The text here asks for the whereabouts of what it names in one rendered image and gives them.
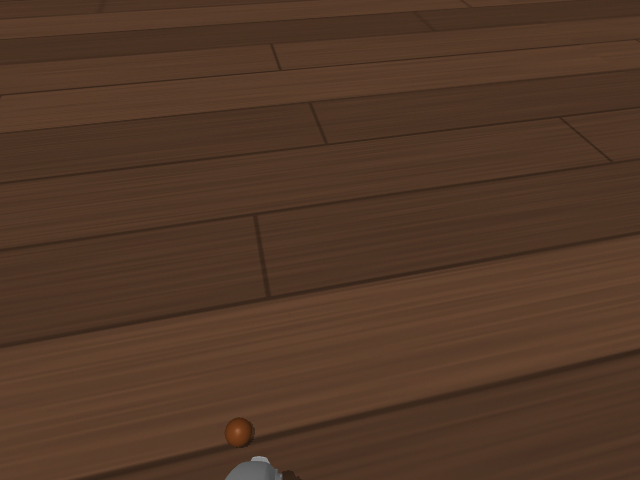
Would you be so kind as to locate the ball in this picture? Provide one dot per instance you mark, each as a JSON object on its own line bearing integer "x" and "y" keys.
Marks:
{"x": 238, "y": 432}

